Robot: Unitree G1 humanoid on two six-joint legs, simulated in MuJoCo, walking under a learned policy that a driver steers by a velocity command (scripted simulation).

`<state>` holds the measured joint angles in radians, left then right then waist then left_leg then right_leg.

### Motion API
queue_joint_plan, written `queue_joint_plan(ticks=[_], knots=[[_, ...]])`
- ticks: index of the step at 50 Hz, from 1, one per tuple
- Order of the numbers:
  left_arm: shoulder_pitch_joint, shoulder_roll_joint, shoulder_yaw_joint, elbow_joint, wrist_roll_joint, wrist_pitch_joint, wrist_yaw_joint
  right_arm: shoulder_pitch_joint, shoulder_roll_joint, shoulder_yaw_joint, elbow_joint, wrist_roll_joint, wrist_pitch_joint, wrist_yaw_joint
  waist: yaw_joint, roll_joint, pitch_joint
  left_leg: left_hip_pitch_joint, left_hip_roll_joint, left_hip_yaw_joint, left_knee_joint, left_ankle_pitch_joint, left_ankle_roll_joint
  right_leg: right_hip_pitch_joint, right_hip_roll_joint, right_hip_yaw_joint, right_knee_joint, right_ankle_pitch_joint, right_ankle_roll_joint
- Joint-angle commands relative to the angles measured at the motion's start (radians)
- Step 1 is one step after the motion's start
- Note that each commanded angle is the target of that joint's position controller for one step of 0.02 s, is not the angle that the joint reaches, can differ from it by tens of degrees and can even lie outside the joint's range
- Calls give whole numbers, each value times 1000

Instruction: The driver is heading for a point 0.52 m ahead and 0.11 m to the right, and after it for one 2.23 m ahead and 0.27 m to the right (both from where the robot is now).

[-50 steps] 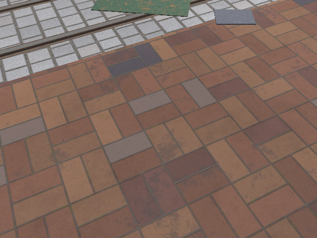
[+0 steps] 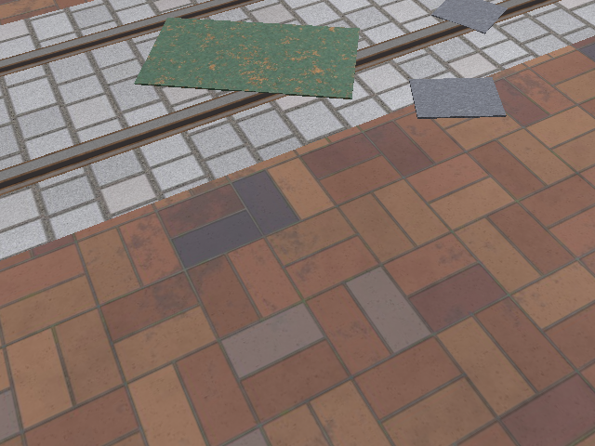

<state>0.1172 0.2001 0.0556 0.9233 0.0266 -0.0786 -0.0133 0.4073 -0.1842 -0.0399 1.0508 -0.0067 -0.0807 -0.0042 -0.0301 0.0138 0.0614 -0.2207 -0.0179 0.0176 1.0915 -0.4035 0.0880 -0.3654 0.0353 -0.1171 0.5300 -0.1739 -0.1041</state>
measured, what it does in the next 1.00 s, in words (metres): walks ahead, turning right: left foot, then right foot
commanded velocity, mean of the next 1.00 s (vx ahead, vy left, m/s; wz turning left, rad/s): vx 0.40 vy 0.00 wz -0.23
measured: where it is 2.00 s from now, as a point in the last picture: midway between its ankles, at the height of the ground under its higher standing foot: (303, 424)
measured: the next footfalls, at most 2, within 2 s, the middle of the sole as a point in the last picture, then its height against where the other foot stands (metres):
left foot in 0.48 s outside the picture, level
right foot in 0.96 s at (356, 399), level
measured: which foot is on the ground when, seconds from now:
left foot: up 0.00-0.46, down 0.48-0.96, up 0.98-1.00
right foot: down 0.00-0.48, up 0.50-0.94, down 0.96-1.00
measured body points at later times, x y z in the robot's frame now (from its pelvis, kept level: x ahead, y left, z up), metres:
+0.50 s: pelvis +0.27 +0.03 -0.01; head +0.30 +0.04 +0.44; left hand +0.18 +0.26 -0.15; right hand +0.46 -0.20 -0.11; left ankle +0.38 +0.11 -0.73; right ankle +0.08 -0.06 -0.71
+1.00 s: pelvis +0.46 +0.00 -0.01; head +0.49 -0.02 +0.44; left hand +0.66 +0.18 -0.13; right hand +0.39 -0.23 -0.16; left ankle +0.38 +0.11 -0.70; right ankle +0.53 -0.09 -0.73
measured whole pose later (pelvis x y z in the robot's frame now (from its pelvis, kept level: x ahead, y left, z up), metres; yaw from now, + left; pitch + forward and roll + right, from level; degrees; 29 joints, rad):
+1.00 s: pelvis +0.46 +0.00 -0.01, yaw -16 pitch +0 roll +1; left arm 0.10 0.18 0.04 0.87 0.04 -0.05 -0.01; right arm 0.33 -0.19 -0.05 0.98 0.00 -0.05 -0.03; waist -0.03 0.01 0.09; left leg -0.18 0.06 0.22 0.79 -0.50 0.02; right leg -0.42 0.03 -0.09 0.57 -0.14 -0.10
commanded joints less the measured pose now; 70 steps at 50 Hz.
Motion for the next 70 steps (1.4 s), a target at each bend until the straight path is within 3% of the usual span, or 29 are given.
queue_joint_plan(ticks=[1,3,6,12,18,21,23,24,25,26,27,28,30,36,42,46,47,48,49,50,51,53,55,57,63,65,67,68,70], knots=[[136,74,16,19,-12,-9,2,-17,-79,-23,-70,-16,-6,8,30,-37,-38,-342,95,-62,108,117,7,273,-302,395,-344,40,-122],[176,47,5,50,-14,-22,10,13,-46,-19,-62,-30,18,20,-2,-65,-37,-274,107,-47,53,138,-14,209,-258,303,-370,132,-99],[243,91,10,76,-18,-34,14,-65,-48,-21,-91,-33,38,30,-7,-61,-10,-346,123,-19,-11,198,-39,211,-239,242,-402,195,-105],[350,88,-1,98,-17,-31,14,-320,-54,-11,-176,-18,40,35,49,-67,37,-444,124,30,-287,374,-72,289,-207,174,-423,302,-84],[443,96,-4,135,-6,-25,26,-474,-63,-4,-236,-15,28,33,91,-79,58,-440,81,52,-469,364,-40,452,-248,181,-360,445,-99],[395,126,5,128,1,-19,34,-420,-86,-12,-238,-12,9,27,43,-85,33,-325,43,50,-541,259,-9,485,-263,196,-252,638,-87],[345,138,8,117,-6,-16,28,-169,-123,-34,-160,-18,-9,10,-65,-59,-96,15,-4,69,-642,286,24,406,-205,163,14,741,-52],[335,108,-1,90,-20,-19,23,6,-194,-56,-124,-45,-20,-4,-123,5,-221,293,155,-90,-652,237,66,212,-151,137,269,480,-33],[465,-13,-24,70,-65,-14,19,79,-305,-84,-122,-64,-17,-4,-77,232,-374,590,468,-536,-726,155,183,-147,18,52,643,-198,16],[419,99,5,81,-35,-4,27,6,-246,-74,-140,-32,1,3,-65,110,-344,491,461,-637,-810,81,177,-223,-3,161,756,-309,-1],[335,105,14,56,-26,0,24,-108,-179,-54,-159,-23,2,5,-23,52,-183,337,425,-474,-836,60,144,-250,-55,176,757,-225,-5],[288,81,12,44,-24,1,18,-165,-126,-40,-165,-22,-5,7,-5,19,-101,214,382,-355,-879,120,116,-234,-92,172,714,-160,-4],[285,56,17,41,-1,26,4,-172,-78,-26,-144,-16,-16,-2,40,60,-38,84,307,-180,-920,221,58,-174,-127,166,652,-116,7],[193,22,17,-15,4,72,-9,-90,-107,-26,-117,-7,-44,-15,79,67,-19,65,283,90,-864,846,57,-222,-117,99,535,1,50],[34,16,-6,-81,8,69,-23,-46,-137,-27,-104,-5,-20,-26,32,96,-36,104,259,200,-785,927,54,-87,-57,10,167,141,41],[99,63,7,-69,19,52,-10,-40,-157,-36,-92,-5,7,-35,53,106,-70,190,290,171,-612,981,48,3,-22,24,44,22,-8],[171,73,14,-43,26,37,-5,-45,-157,-37,-92,-1,17,-34,89,57,-104,182,265,186,-481,914,26,99,-4,26,-63,105,-22],[229,139,30,-30,34,19,5,-4,-152,-36,-98,0,23,-31,105,-47,-173,95,215,208,-301,687,-20,258,-96,118,-106,486,-49],[250,219,47,-42,32,14,15,72,-61,-15,-131,13,30,-27,71,-243,-292,-161,80,220,-4,-92,-59,521,-407,413,-15,1103,-192],[267,170,30,-37,-23,27,23,75,-71,-14,-112,17,57,-29,85,-166,-408,-157,28,40,75,-258,-75,484,-463,485,-67,1051,-295],[210,140,21,-42,-30,40,29,23,-89,-22,-113,6,73,-26,70,-110,-310,-184,54,2,88,-238,-81,386,-422,433,-137,810,-284],[96,79,-3,-47,-18,51,43,-75,-74,-20,-123,-15,79,-25,33,-79,-112,-203,82,-25,-14,-130,-85,198,-323,340,-233,548,-198],[56,63,-13,-47,-8,51,50,-22,-67,-20,-93,-25,97,-25,-5,-84,-108,-104,69,-14,-104,-59,-85,116,-262,257,-255,487,-143],[67,75,-13,-34,-3,43,44,4,-48,-16,-71,-18,110,-28,-12,-74,-138,-59,53,-7,-193,-55,-84,120,-244,239,-261,411,-127],[71,105,-7,4,-5,68,38,-45,-52,-12,-58,-9,126,-34,10,-129,-92,23,32,14,-464,21,-71,45,-229,296,-354,-209,-81],[72,107,-4,19,-19,82,41,7,-34,-5,-27,-14,116,-31,-11,-90,-58,118,31,25,-633,133,-49,-22,-216,297,-363,-331,-26],[121,74,-7,36,-29,88,38,6,-81,-4,-32,-29,92,-33,18,0,-11,85,151,-131,-793,45,-18,-35,-152,255,-319,-299,59],[109,53,-8,35,-38,87,33,-48,-77,1,-30,-10,83,-30,51,100,39,-108,177,-186,-854,-98,-7,85,-86,179,-270,-147,73],[131,42,-14,63,-19,80,25,-118,-61,9,-37,-6,58,-29,83,119,23,-219,174,-184,-925,-118,-45,272,-85,167,-195,17,71]])
Over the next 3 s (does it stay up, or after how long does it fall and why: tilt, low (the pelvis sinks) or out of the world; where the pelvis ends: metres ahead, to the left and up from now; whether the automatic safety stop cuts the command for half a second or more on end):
stays up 0.54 0.03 0.01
